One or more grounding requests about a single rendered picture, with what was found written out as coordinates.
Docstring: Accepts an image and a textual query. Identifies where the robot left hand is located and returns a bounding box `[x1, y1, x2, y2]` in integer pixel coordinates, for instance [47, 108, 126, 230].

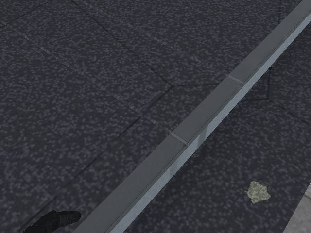
[22, 210, 81, 233]

